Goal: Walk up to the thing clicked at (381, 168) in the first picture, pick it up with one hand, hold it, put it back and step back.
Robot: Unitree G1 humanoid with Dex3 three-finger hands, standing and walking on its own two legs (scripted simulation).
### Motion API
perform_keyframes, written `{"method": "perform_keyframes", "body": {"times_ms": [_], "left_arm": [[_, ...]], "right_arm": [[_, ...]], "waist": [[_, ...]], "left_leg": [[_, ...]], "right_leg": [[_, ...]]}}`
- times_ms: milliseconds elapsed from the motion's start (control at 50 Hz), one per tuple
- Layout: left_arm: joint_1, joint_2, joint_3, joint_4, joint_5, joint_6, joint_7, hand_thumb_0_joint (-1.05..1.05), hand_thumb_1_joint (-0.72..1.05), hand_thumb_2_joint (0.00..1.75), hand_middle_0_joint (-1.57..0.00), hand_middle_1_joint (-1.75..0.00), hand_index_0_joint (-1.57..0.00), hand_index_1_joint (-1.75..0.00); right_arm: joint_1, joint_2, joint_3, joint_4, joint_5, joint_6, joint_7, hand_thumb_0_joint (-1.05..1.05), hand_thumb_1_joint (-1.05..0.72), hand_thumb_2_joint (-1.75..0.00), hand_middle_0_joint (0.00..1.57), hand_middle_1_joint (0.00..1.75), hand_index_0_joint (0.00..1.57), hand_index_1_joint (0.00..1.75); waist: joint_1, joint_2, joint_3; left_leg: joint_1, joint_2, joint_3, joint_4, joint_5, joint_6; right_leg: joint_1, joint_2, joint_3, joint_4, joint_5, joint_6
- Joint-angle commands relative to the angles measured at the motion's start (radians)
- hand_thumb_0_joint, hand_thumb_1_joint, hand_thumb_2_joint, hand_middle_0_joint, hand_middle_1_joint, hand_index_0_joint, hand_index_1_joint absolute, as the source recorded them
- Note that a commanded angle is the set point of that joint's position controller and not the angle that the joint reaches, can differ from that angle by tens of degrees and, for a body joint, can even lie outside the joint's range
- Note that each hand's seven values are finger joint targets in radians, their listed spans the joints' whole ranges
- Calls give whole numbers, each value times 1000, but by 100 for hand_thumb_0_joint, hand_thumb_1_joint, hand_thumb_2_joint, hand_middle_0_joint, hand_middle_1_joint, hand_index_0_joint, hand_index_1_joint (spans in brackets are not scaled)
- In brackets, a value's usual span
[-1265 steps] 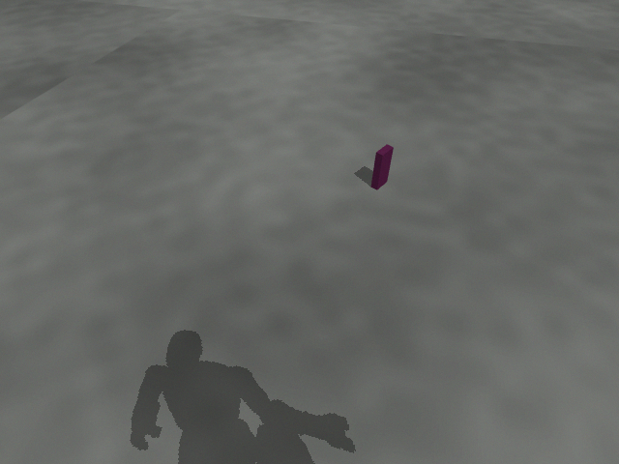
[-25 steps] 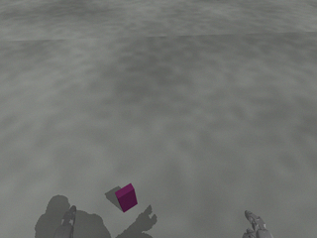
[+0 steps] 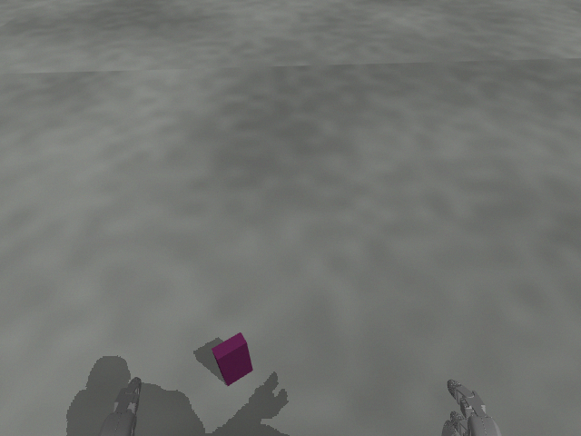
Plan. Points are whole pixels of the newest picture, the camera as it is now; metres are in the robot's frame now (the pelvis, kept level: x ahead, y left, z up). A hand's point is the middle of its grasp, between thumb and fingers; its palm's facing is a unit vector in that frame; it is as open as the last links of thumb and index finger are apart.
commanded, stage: home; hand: left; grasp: from the side
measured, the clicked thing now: (233, 360) +0.51 +0.19 -0.62
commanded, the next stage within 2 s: stand in 0.46 s
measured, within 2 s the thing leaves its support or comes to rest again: neither
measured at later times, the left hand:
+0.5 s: hand out of the picture +0.17 +0.19 -0.06, palm faces +0.09 -0.96 -0.28, open 17.3 cm
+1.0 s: hand out of the picture +0.18 +0.19 -0.06, palm faces +0.04 -0.95 -0.31, open 9.5 cm
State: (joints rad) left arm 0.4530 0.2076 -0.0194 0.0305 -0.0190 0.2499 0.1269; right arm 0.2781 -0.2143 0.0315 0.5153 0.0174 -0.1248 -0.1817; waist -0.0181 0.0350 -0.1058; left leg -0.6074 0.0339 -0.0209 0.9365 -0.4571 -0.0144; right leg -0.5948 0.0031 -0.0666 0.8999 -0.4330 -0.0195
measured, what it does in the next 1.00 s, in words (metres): stands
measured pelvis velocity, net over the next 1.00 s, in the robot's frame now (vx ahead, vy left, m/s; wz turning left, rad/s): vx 0.00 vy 0.01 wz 0.00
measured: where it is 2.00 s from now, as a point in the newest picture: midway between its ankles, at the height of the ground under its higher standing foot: outside the picture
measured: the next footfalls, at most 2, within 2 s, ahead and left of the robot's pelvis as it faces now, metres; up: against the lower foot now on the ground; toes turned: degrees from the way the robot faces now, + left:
none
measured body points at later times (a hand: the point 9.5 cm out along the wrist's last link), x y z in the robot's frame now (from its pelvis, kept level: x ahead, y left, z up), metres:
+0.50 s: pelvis +0.01 +0.01 +0.00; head +0.02 +0.01 +0.45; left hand +0.17 +0.24 -0.04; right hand +0.16 -0.23 -0.08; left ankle +0.01 +0.13 -0.69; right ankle +0.01 -0.11 -0.69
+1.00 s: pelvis +0.00 +0.01 +0.00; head +0.03 +0.00 +0.45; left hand +0.17 +0.24 -0.04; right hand +0.16 -0.24 -0.08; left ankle +0.01 +0.13 -0.69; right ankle +0.01 -0.11 -0.69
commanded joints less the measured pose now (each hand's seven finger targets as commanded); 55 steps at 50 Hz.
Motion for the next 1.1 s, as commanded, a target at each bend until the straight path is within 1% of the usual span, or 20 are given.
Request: {"method": "perform_keyframes", "body": {"times_ms": [0,100,120,180,240,340,440,460,540,600,660,760,820,860,920,940,960,980,1040,1080], "left_arm": [[-45,108,59,-210,11,-57,11,0,-51,8,-5,-6,-5,-6],[9,86,54,-152,13,-54,8,0,-53,7,-5,-6,-5,-6],[-38,118,70,-227,12,-61,9,0,-51,8,-5,-6,-5,-6],[9,90,55,-173,13,-57,7,0,-55,6,-5,-6,-5,-6],[-17,105,65,-208,15,-60,11,0,-52,7,-5,-6,-5,-6],[-16,87,53,-173,14,-57,9,0,-56,5,-5,-5,-5,-5],[-47,118,70,-221,14,-58,10,0,-54,6,-5,-6,-5,-6],[-17,86,52,-159,14,-54,8,0,-56,5,-5,-5,-5,-5],[-14,102,65,-189,16,-59,11,0,-55,5,-5,-5,-5,-5],[-26,109,65,-211,15,-59,10,0,-31,29,-20,-29,-20,-29],[6,76,45,-159,15,-56,7,0,-7,53,-20,-30,-20,-30],[-29,115,73,-225,16,-60,12,0,33,90,-20,-30,-20,-30],[-13,89,55,-169,15,-57,9,0,57,90,-20,-30,-20,-30],[-51,127,78,-225,16,-62,12,0,73,90,-20,-30,-20,-30],[-4,95,64,-194,16,-59,8,0,90,90,-20,-30,-20,-30],[-205,224,106,157,110,-162,-35,0,90,90,-20,-30,-20,-30],[-156,229,110,254,119,-206,-61,0,90,90,-20,-30,-20,-30],[-172,234,109,287,118,-231,-72,0,90,90,-20,-30,-20,-30],[-218,250,95,384,82,-273,-98,0,90,90,-20,-30,-20,-30],[-229,255,97,458,69,-281,-102,0,90,90,-20,-30,-20,-30]], "right_arm": [[-68,-109,-47,-158,-4,-64,-15,0,-90,-90,20,30,20,30],[-68,-105,-45,-152,-5,-66,-12,0,-90,-90,20,30,20,30],[-71,-114,-52,-163,-4,-68,-13,0,-90,-90,20,30,20,30],[-57,-104,-46,-146,-6,-64,-12,0,-90,-90,20,30,20,30],[-55,-110,-52,-150,-8,-63,-13,0,-90,-90,20,30,20,30],[-59,-107,-46,-148,-7,-64,-12,0,-90,-90,20,30,20,30],[-57,-110,-49,-152,-6,-67,-13,0,-90,-90,20,30,20,30],[-57,-105,-44,-148,-8,-67,-12,0,-90,-90,20,30,20,30],[-51,-107,-49,-150,-8,-67,-12,0,-90,-90,20,30,20,30],[-54,-110,-51,-155,-7,-68,-14,0,-90,-90,20,30,20,30],[-49,-103,-46,-142,-9,-68,-11,0,-90,-90,20,30,20,30],[-55,-117,-56,-159,-9,-66,-14,0,-90,-90,20,30,20,30],[-55,-105,-47,-142,-10,-67,-12,0,-90,-90,20,30,20,30],[-62,-113,-52,-159,-8,-67,-15,0,-90,-90,20,30,20,30],[-48,-103,-47,-149,-10,-69,-14,0,-90,-90,20,30,20,30],[-108,-245,-92,65,-128,6,46,0,-90,-90,20,30,20,30],[-99,-231,-102,110,-135,39,82,0,-90,-90,20,30,20,30],[-90,-219,-97,120,-130,52,97,0,-90,-90,20,30,20,30],[-99,-214,-94,140,-86,58,141,0,-90,-90,20,30,20,30],[-114,-226,-105,169,-69,62,154,0,-90,-90,20,30,20,30]], "waist": [[-7,-24,-77],[-7,-39,-71],[0,-31,-100],[-2,-26,-90],[-3,-4,-118],[-7,-13,-76],[0,-4,-74],[-5,-13,-59],[-2,-4,-95],[0,-9,-93],[-4,-18,-84],[-2,-9,-111],[0,-4,-75],[1,-11,-87],[-2,-29,-87],[26,-69,46],[36,-93,-17],[21,-98,-37],[21,-41,-29],[33,-62,-24]], "left_leg": [[59,-32,19,-147,137,32],[50,-32,18,-141,134,32],[61,-32,19,-140,149,33],[57,-31,16,-135,189,29],[77,-27,13,-140,218,26],[63,-23,3,-161,167,25],[66,-28,13,-149,181,27],[60,-26,9,-156,168,25],[69,-27,7,-150,189,23],[72,-28,13,-144,197,24],[66,-27,9,-143,210,24],[83,-24,8,-143,223,23],[58,-27,7,-148,194,23],[62,-29,14,-142,187,28],[68,-30,19,-136,187,30],[121,18,-54,-191,308,54],[160,11,-22,-156,337,72],[183,12,-21,-168,353,79],[221,5,-37,-250,255,87],[254,9,-46,-271,257,75]], "right_leg": [[66,9,21,-174,132,13],[62,12,17,-174,128,13],[77,9,19,-173,142,13],[80,13,14,-157,179,10],[90,16,12,-145,204,5],[70,21,4,-149,145,3],[70,14,11,-159,167,7],[62,18,7,-153,150,7],[76,19,5,-148,167,5],[71,17,8,-153,180,8],[82,18,7,-144,189,6],[85,18,7,-144,200,5],[74,18,6,-146,171,5],[77,12,12,-160,172,9],[79,11,17,-162,177,11],[171,-72,118,-183,220,-57],[209,-87,139,-205,290,-75],[218,-95,162,-202,319,-85],[243,-101,162,-244,249,-62],[248,-106,162,-270,267,-56]]}}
